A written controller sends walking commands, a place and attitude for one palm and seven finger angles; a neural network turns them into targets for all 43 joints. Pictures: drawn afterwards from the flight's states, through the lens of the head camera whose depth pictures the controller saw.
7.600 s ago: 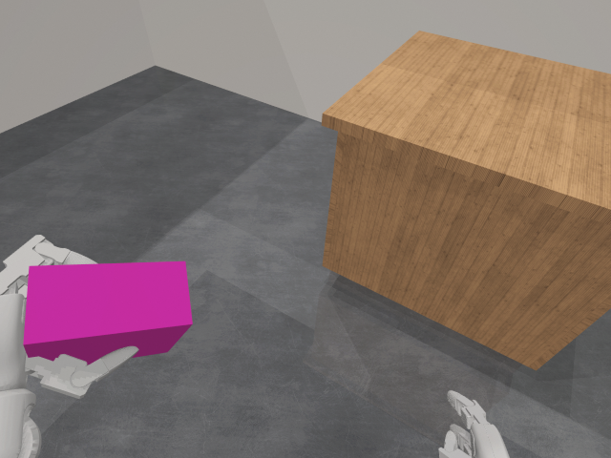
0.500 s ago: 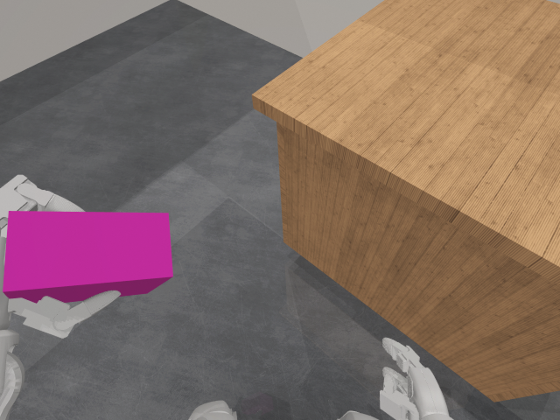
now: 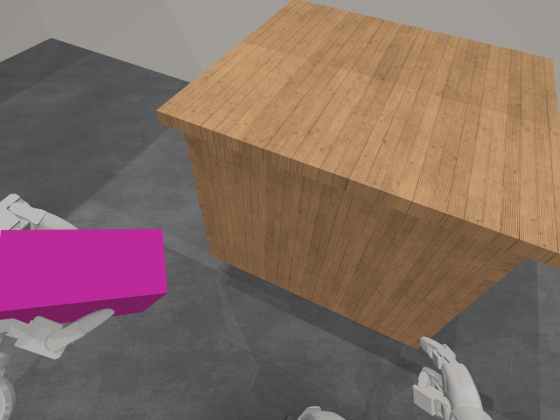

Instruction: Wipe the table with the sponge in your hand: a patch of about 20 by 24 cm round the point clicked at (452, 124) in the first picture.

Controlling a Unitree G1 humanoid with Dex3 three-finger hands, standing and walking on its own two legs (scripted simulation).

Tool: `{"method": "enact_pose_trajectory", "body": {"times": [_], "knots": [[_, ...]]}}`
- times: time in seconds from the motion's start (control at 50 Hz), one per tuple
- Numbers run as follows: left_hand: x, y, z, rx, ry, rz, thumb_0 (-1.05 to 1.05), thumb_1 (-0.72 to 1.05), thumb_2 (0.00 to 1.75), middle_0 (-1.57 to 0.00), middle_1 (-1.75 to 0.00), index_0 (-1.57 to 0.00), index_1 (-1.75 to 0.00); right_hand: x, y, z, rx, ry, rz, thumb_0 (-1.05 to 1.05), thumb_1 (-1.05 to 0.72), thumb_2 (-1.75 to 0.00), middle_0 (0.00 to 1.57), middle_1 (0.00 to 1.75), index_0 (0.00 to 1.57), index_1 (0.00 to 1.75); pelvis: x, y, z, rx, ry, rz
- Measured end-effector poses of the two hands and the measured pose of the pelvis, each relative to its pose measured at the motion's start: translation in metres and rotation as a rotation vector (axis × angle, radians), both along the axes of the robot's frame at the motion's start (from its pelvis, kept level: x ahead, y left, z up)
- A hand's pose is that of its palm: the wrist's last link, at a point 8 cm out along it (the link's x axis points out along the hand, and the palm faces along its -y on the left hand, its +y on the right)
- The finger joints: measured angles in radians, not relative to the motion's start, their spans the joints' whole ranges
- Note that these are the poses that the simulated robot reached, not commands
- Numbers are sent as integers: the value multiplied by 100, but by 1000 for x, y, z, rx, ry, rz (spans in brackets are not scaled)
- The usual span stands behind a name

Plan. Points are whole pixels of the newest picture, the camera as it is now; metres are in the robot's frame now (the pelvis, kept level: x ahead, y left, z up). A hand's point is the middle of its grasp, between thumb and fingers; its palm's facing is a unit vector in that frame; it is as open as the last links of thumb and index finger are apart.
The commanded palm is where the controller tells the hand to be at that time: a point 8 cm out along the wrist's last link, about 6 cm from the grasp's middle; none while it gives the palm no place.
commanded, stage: turn to face it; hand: left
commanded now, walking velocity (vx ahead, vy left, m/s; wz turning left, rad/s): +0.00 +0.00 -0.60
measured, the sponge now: (109, 277) +0.22 +0.21 +0.14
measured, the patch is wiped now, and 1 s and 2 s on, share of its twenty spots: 0.00 0.00 0.00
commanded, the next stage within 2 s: take the last steps up to it in 1.10 s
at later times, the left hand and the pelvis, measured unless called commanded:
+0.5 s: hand (231, 287) +0.21 +0.08 +0.18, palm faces -0.02 -0.82 -0.57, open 10.6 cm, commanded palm +0.17 +0.16 +0.19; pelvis -0.07 -0.06 +0.00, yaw -19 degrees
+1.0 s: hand (342, 347) +0.17 -0.03 +0.17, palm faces -0.16 -0.86 -0.48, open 10.6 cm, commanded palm +0.13 +0.06 +0.19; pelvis -0.16 -0.08 -0.01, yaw -35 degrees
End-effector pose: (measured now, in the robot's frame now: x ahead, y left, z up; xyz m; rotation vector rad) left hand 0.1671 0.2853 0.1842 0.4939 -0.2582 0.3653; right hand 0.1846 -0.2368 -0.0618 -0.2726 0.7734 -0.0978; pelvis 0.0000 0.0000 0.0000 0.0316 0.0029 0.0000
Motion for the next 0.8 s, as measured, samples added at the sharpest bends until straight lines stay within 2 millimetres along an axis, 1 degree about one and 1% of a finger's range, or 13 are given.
{"method": "enact_pose_trajectory", "body": {"times": [0.12,0.2,0.26,0.32,0.36,0.42,0.46,0.52,0.56,0.62,0.7,0.76,0.8], "knots": [[0,-14,9,11,-26,-41,0,-52,99,-70,-135,-68,-136,-34,28,-4,131,-40,-14,1,-90,-90,20,30,20,30,-18,-6,5,-33,-35,-88],[12,-43,16,24,-38,-100,0,-52,99,-70,-135,-68,-136,-61,26,-17,204,-31,-41,1,-90,-90,20,30,20,30,-28,-18,5,-50,-31,-151],[25,-73,13,72,-32,-161,0,-52,99,-70,-135,-68,-136,-85,7,-33,230,-20,-81,1,-90,-90,21,30,21,30,-38,-35,-4,-41,-23,-191],[36,-107,6,91,-8,-236,0,-52,99,-70,-135,-68,-136,-113,-26,-49,212,25,-147,1,-90,-90,21,30,21,30,-51,-48,-9,-54,-28,-207],[39,-125,2,87,31,-293,0,-52,99,-70,-135,-68,-136,-135,-50,-52,182,71,-218,1,-90,-90,21,30,21,30,-58,-51,-7,-36,-19,-234],[36,-145,2,108,83,-380,0,-52,99,-70,-135,-68,-136,-168,-84,-43,120,110,-328,1,-90,-90,20,30,20,30,-67,-54,-1,-18,-4,-286],[32,-154,8,137,93,-428,0,-52,99,-70,-135,-68,-136,-187,-102,-35,79,124,-387,1,-91,-90,20,30,20,30,-71,-56,2,-12,4,-312],[25,-159,20,176,55,-473,0,-52,99,-70,-135,-68,-136,-211,-120,-24,25,128,-448,1,-91,-90,20,30,20,30,-77,-57,3,-7,12,-344],[22,-157,27,185,17,-483,0,-52,99,-70,-135,-68,-136,-222,-126,-17,0,121,-474,1,-91,-90,20,30,20,30,-81,-56,3,-6,16,-366],[18,-150,26,159,-21,-477,0,-52,99,-70,-135,-68,-136,-234,-126,-10,-19,98,-496,1,-91,-90,20,30,19,30,-87,-51,1,-8,21,-397],[15,-143,9,88,-29,-462,0,-52,99,-70,-135,-68,-136,-242,-112,-6,-20,44,-509,1,-91,-90,20,30,19,30,-97,-45,-3,1,-2,-451],[12,-147,0,46,-5,-454,0,-52,99,-70,-135,-68,-136,-247,-95,-6,25,-5,-512,1,-91,-90,20,30,20,30,-105,-46,-1,-16,-13,-488],[8,-157,-3,3,9,-463,0,-52,99,-70,-135,-68,-136,-250,-83,-9,72,-26,-505,1,-91,-90,20,30,20,30,-110,-48,1,-32,-14,-513]]}}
